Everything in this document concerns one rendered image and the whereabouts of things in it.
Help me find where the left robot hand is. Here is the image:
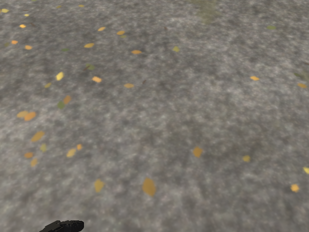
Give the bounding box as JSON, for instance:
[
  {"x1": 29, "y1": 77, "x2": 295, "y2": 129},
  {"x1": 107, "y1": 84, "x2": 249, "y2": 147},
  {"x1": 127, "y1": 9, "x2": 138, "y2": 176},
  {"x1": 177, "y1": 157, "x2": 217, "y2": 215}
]
[{"x1": 40, "y1": 220, "x2": 84, "y2": 232}]

